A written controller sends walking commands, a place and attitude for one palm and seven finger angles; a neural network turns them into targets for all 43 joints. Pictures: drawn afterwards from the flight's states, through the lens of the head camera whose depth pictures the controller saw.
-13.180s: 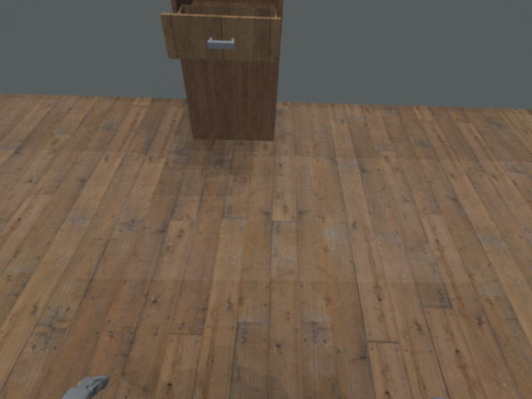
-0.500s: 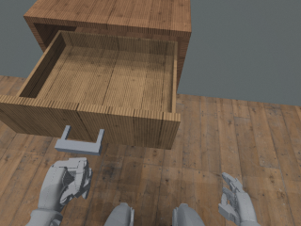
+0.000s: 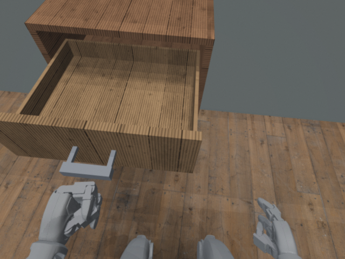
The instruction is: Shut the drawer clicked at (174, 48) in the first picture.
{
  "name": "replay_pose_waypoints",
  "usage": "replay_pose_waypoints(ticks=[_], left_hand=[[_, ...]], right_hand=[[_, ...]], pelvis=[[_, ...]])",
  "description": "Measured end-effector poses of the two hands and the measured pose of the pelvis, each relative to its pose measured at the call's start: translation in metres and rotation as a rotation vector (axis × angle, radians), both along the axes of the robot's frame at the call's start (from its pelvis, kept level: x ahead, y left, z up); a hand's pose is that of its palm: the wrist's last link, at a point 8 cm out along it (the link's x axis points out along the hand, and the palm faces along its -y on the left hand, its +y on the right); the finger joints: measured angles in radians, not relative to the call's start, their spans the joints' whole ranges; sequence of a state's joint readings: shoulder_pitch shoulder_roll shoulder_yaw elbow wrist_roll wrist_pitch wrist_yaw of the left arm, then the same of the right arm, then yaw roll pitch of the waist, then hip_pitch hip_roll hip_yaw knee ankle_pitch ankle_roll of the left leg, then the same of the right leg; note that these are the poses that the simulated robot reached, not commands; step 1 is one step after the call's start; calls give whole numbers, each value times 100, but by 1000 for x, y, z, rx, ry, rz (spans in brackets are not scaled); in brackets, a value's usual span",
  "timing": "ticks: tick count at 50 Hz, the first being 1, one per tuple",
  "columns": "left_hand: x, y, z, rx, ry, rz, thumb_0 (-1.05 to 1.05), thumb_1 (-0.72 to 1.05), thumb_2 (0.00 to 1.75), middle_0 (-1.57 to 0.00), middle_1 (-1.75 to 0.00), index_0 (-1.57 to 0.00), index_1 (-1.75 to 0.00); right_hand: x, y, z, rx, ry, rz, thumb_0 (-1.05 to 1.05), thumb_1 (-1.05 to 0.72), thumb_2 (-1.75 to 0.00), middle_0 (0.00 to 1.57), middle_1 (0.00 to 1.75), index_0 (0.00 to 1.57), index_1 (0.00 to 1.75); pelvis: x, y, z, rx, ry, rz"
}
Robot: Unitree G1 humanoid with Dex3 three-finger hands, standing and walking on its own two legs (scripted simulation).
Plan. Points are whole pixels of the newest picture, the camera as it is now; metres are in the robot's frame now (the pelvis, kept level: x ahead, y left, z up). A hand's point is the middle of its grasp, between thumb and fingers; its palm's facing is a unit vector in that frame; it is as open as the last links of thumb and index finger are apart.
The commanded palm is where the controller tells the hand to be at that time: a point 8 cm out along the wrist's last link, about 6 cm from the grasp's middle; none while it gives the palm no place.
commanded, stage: push the drawer shut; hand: left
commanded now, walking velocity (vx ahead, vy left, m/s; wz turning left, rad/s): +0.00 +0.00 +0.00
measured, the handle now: (90, 161) +0.31 +0.19 +0.05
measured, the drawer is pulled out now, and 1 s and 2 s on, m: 0.29 0.21 0.08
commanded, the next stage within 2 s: none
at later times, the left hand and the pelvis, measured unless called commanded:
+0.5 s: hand (100, 193) +0.25 +0.16 +0.04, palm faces -0.10 -0.99 -0.06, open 3.0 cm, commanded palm +0.26 +0.21 +0.05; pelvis -0.01 +0.00 +0.00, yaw +1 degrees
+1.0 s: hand (108, 159) +0.32 +0.16 +0.04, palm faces -0.10 -0.99 -0.04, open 3.1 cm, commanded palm +0.32 +0.21 +0.05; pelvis -0.02 +0.01 +0.01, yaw +0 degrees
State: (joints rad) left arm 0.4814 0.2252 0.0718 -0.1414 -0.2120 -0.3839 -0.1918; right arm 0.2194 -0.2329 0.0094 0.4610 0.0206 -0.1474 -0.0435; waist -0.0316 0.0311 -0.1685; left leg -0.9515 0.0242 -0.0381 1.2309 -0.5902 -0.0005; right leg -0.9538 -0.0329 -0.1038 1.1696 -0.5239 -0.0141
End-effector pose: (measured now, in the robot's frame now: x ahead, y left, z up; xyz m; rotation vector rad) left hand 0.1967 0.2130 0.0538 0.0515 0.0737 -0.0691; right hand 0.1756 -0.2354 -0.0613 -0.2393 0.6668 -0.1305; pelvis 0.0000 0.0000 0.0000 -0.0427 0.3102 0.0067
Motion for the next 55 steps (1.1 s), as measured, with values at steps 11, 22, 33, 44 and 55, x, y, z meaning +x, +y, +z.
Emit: replay_pose_waypoints(ticks=[11, 22, 33, 44, 55], left_hand=[[22, -1, -4, 9, -4, -20, 1, 86, 90, -140, -160, -140, -160], [30, 1, -6, 9, -27, -21, 0, 81, 93, -140, -160, -140, -160], [60, 2, -9, 5, -42, -45, -2, 79, 94, -140, -160, -140, -160], [96, 4, -7, -7, -39, -45, 0, 76, 91, -140, -160, -140, -160], [121, 0, -8, -12, -49, -31, 0, 77, 91, -140, -160, -140, -160]], right_hand=[[-10, -1, -6, -4, 44, 7, 1, -91, -90, 20, 30, 21, 30], [-20, -1, -12, -19, 68, 25, 1, -91, -90, 20, 30, 21, 30], [-30, 2, -13, -28, 87, 24, 1, -91, -90, 20, 30, 21, 30], [-49, 1, -12, -27, 141, -8, 1, -91, -90, 20, 30, 21, 30], [-64, -2, -18, -26, 225, -32, 1, -91, -90, 20, 30, 21, 30]], pelvis=[[-1, -1, 0, 1, 6, 0], [-8, 1, 0, 0, 4, 8], [-19, 3, 1, -1, -4, 11], [-21, 8, 7, 3, -4, 1], [-16, 12, 9, 8, 9, -6]])
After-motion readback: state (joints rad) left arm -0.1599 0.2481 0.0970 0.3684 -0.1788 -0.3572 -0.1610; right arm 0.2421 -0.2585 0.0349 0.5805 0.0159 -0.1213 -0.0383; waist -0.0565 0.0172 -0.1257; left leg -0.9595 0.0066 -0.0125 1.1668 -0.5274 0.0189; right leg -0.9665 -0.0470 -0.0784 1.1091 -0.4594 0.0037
